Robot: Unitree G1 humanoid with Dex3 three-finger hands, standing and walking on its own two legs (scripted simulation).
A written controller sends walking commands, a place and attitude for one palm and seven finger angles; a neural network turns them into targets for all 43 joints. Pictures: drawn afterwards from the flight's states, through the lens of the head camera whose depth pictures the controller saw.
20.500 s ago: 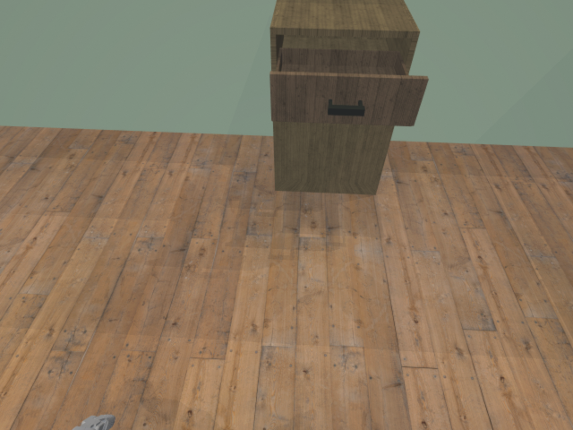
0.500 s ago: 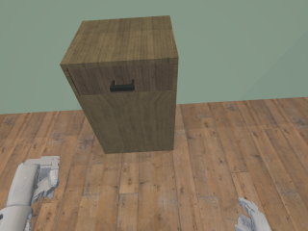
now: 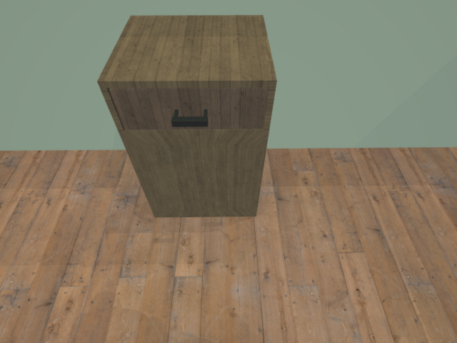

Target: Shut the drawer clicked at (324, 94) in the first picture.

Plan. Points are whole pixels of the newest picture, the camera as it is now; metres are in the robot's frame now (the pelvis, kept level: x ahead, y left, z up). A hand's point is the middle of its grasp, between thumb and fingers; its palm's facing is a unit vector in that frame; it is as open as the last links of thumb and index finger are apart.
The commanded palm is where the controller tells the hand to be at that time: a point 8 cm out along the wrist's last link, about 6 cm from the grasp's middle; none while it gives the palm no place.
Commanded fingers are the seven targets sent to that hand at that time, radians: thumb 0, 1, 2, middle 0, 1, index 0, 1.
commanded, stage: let the arm hang, fingers relaxed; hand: left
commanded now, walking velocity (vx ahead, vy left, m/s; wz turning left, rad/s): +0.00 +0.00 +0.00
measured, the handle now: (190, 117) +0.74 +0.17 -0.09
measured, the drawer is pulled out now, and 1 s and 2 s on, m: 0.00 0.00 0.00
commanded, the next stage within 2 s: look to check the result in 0.52 s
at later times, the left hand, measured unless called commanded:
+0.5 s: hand out of the picture -0.02 +0.13 -0.18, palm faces +0.04 -0.99 -0.15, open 7.3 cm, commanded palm none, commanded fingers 0.00 0.90 0.90 -0.20 -0.30 -0.20 -0.30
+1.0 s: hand out of the picture -0.03 +0.10 -0.17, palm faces +0.06 -0.98 -0.16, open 7.3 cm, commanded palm none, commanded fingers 0.00 0.90 0.90 -0.20 -0.30 -0.20 -0.30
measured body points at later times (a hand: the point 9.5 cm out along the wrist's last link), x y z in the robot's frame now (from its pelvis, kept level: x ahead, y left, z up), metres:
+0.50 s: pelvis +0.00 -0.01 +0.00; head +0.00 -0.02 +0.45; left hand -0.02 +0.18 -0.16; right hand -0.04 -0.21 -0.17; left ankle +0.05 +0.08 -0.74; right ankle -0.05 -0.09 -0.74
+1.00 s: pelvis +0.01 -0.04 +0.00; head +0.02 -0.05 +0.45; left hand -0.03 +0.15 -0.16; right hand -0.02 -0.24 -0.17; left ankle +0.05 +0.08 -0.74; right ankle -0.05 -0.09 -0.74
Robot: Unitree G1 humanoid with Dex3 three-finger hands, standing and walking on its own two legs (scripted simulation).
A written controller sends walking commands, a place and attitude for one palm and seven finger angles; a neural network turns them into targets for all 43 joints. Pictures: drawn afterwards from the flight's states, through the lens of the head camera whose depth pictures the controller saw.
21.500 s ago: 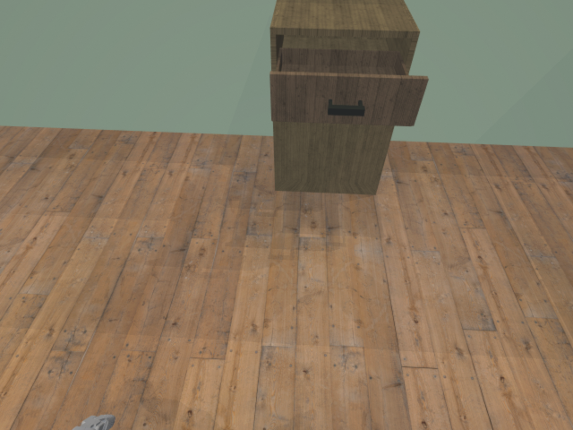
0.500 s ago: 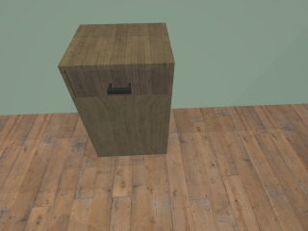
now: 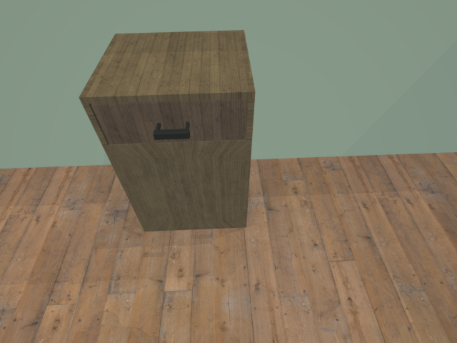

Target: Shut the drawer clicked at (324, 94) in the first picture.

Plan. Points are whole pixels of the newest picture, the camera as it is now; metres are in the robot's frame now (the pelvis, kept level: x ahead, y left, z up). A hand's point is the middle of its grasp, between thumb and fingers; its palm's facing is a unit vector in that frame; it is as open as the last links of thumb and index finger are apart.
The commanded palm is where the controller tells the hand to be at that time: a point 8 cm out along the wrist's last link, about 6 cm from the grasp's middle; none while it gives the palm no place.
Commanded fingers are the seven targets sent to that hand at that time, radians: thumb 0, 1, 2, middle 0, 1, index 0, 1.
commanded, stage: look to check the result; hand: left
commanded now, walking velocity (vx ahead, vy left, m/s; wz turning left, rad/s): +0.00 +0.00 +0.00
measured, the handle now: (172, 129) +0.72 +0.22 -0.09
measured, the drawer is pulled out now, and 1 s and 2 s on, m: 0.00 0.00 0.00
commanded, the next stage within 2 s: stand and wait in 0.12 s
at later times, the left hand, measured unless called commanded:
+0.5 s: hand out of the picture -0.03 +0.14 -0.17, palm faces +0.08 -0.98 -0.17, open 7.3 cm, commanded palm none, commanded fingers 0.00 0.90 0.90 -0.20 -0.30 -0.20 -0.30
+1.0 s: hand out of the picture -0.03 +0.14 -0.17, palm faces +0.07 -0.98 -0.17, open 7.3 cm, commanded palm none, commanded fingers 0.00 0.90 0.90 -0.20 -0.30 -0.20 -0.30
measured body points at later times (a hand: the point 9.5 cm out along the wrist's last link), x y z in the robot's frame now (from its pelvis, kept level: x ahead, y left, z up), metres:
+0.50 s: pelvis +0.01 -0.01 +0.00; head +0.02 -0.02 +0.45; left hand -0.03 +0.19 -0.16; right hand -0.02 -0.21 -0.17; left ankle +0.03 +0.12 -0.74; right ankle -0.06 -0.05 -0.74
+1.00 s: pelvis +0.01 -0.01 +0.00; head +0.02 -0.02 +0.45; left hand -0.03 +0.19 -0.16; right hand -0.03 -0.20 -0.17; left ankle +0.03 +0.12 -0.74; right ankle -0.06 -0.05 -0.74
